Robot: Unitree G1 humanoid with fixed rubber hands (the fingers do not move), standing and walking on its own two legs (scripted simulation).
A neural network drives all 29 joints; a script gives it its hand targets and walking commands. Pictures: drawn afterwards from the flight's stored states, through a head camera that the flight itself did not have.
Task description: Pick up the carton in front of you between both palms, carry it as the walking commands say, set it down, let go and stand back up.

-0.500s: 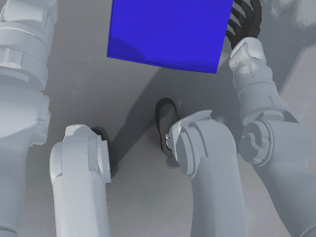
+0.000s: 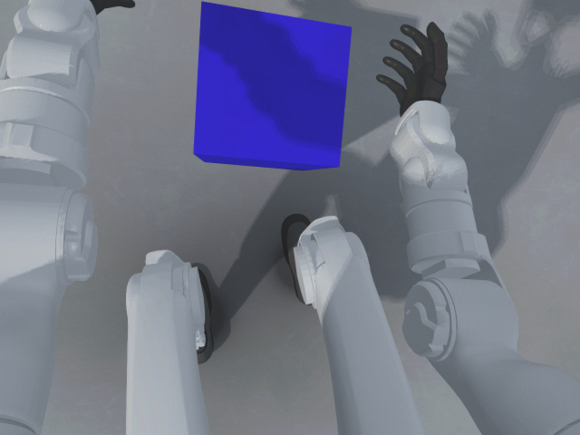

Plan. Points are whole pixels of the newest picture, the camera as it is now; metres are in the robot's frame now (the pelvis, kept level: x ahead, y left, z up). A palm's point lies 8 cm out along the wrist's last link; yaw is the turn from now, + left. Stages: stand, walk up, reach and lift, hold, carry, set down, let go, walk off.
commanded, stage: set down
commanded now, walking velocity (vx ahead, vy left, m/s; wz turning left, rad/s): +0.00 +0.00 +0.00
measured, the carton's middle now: (264, 106) +0.50 -0.07 -0.35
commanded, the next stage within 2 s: let go in 0.52 s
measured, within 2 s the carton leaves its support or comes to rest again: neither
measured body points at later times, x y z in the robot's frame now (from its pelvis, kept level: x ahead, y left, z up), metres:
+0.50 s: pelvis +0.03 +0.00 +0.13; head +0.33 +0.01 +0.46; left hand +0.60 +0.13 +0.03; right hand +0.46 -0.24 +0.03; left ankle +0.07 +0.12 -0.44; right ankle +0.15 -0.13 -0.44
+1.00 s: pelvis +0.08 -0.01 +0.25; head +0.28 +0.01 +0.65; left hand +0.45 +0.18 +0.14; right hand +0.37 -0.24 +0.16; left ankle +0.07 +0.12 -0.44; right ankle +0.15 -0.13 -0.44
